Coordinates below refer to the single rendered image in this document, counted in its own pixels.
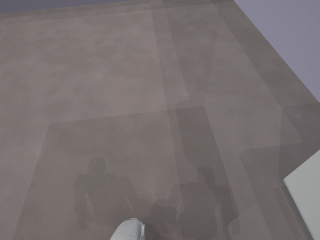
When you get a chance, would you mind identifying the fridge door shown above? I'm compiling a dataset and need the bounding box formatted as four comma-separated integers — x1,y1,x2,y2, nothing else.
284,150,320,240

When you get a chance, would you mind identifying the robot left thigh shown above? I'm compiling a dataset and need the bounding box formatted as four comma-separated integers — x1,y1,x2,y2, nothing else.
110,219,145,240

